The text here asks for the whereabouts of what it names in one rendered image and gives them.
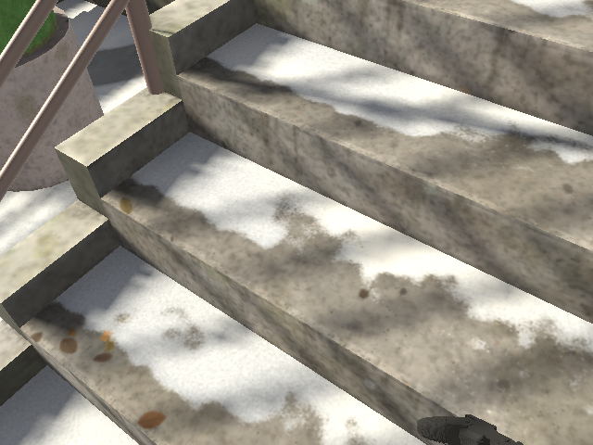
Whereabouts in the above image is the robot right hand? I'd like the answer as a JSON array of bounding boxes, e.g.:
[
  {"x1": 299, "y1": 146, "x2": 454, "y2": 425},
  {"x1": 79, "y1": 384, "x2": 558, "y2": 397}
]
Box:
[{"x1": 417, "y1": 414, "x2": 523, "y2": 445}]

